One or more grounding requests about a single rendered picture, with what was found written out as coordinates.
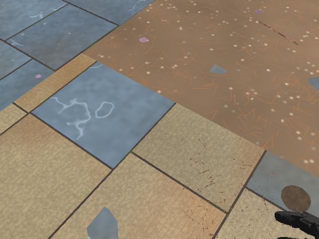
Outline right robot hand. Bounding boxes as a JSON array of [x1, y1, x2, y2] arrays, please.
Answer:
[[274, 211, 319, 239]]

